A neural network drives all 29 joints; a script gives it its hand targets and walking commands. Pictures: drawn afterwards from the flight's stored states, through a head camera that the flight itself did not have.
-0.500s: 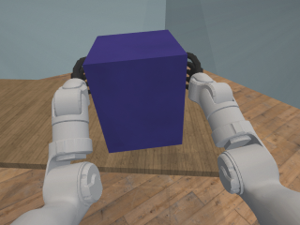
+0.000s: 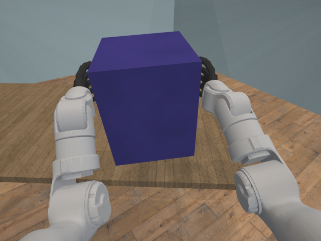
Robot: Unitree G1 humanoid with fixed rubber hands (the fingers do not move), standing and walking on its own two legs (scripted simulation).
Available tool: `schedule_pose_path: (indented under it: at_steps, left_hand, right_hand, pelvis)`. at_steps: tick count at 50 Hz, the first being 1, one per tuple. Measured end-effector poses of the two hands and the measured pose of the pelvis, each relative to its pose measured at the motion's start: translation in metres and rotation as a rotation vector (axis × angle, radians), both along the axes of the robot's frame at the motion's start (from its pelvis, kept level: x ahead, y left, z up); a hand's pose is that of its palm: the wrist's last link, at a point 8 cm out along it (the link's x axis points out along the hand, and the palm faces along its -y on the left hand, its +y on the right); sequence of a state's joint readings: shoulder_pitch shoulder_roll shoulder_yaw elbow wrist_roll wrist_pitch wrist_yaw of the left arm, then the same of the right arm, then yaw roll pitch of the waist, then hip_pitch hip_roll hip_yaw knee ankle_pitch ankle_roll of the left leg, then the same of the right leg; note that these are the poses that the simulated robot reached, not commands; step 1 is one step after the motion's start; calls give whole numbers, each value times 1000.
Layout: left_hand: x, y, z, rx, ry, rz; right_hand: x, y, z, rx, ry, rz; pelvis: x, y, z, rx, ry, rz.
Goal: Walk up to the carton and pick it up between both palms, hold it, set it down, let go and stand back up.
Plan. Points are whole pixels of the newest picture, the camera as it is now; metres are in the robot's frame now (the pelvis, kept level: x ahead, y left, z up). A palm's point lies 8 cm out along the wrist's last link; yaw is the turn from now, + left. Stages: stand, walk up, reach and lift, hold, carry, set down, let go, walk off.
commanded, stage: hold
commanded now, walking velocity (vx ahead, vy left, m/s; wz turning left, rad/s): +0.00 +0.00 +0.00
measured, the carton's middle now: (148, 96) +0.40 +0.01 +0.23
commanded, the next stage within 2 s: none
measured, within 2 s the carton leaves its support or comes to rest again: neither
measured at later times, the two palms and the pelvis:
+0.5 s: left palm (79, 91) +0.35 +0.15 +0.28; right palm (210, 85) +0.35 -0.14 +0.28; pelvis -0.01 +0.00 +0.00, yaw +0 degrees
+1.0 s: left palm (86, 88) +0.37 +0.14 +0.28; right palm (214, 83) +0.36 -0.15 +0.28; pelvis -0.01 -0.01 +0.00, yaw +0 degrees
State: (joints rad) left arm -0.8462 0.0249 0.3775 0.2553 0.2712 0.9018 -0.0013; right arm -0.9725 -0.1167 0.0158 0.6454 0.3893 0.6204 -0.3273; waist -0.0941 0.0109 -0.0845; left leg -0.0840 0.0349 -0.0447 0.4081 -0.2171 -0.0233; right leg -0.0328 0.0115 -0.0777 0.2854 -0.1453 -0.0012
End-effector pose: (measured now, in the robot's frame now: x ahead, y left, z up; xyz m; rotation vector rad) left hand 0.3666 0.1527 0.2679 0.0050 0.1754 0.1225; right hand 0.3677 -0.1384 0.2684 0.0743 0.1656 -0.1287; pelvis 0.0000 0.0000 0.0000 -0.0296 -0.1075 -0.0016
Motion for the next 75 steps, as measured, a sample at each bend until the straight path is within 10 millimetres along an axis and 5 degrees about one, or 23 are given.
schedule_pose_path:
  at_steps: [32,62,75]
  left_hand:
    - [-14,-3,16,-3,-13,0]
    - [1,-3,-1,5,5,-2]
    - [1,6,8,4,-12,7]
  right_hand:
    - [-15,-3,15,2,-11,-4]
    - [0,-3,-2,-15,13,0]
    - [2,6,4,4,-3,4]
  pelvis:
    - [-12,-5,-1,4,-11,-1]
    - [-2,-5,0,2,10,-1]
    - [1,2,0,-1,-1,3]
